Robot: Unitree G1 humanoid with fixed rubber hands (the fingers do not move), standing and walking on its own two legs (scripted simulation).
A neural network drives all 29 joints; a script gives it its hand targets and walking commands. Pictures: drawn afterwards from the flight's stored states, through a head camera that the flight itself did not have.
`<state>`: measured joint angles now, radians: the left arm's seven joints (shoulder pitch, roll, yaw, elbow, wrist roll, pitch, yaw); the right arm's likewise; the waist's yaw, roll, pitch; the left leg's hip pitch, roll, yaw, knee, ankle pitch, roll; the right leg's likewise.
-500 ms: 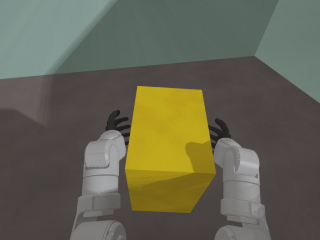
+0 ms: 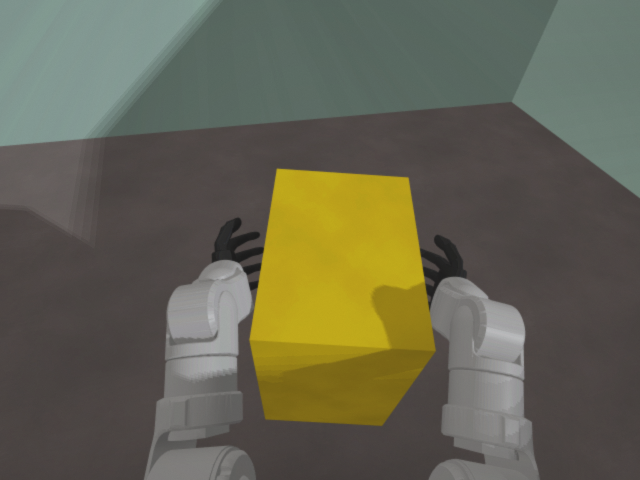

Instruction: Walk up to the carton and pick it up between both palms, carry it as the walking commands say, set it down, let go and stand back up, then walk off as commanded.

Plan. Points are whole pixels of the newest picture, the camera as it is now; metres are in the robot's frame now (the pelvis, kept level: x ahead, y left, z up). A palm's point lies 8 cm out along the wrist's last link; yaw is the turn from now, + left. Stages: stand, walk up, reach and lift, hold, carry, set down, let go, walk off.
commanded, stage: carry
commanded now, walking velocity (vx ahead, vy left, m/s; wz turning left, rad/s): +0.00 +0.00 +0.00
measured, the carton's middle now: (332, 305) +0.34 -0.01 +0.02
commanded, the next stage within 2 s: none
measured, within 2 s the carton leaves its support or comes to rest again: neither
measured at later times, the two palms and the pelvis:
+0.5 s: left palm (237, 277) +0.32 +0.12 +0.11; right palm (456, 298) +0.30 -0.15 +0.10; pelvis +0.00 -0.01 +0.00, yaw +0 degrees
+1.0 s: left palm (303, 269) +0.33 +0.04 +0.11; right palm (515, 309) +0.30 -0.23 +0.09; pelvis +0.02 -0.07 +0.00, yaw -2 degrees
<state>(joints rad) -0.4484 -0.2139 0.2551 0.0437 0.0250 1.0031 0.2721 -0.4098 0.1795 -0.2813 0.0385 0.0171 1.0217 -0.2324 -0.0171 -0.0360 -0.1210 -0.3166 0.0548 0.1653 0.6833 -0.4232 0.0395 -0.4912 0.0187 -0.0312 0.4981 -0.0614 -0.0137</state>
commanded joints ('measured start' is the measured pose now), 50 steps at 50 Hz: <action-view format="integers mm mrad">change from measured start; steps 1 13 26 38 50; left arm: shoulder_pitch -449 -403 -417 -128 -39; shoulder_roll -688 -674 -753 -887 -827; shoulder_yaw -550 -530 -584 -723 -699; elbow -115 -71 38 -295 -275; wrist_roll -155 -138 -83 -177 -164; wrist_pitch -5 3 0 53 110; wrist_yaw -31 -29 -64 -190 -202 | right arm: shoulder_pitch -553 -537 -585 -312 -247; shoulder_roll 659 638 709 906 871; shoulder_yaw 460 461 564 753 763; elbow -121 -112 -88 -433 -417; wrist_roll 140 133 75 183 188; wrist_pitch -22 -15 -17 46 105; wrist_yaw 24 21 47 150 151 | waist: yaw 15 16 23 11 4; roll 102 98 178 -9 -72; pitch -328 -297 -161 -309 -285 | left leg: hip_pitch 159 117 131 217 275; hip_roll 112 114 323 176 139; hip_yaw -122 -131 -241 -117 -27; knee -95 -131 -151 -126 -145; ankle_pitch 226 78 291 -14 -70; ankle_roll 17 18 51 32 7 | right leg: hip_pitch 176 173 -27 160 188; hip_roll -130 -126 -70 -113 -113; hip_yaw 125 129 -6 40 44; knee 2 -15 158 -9 -86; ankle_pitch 147 108 -231 218 406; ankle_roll -51 -45 20 67 180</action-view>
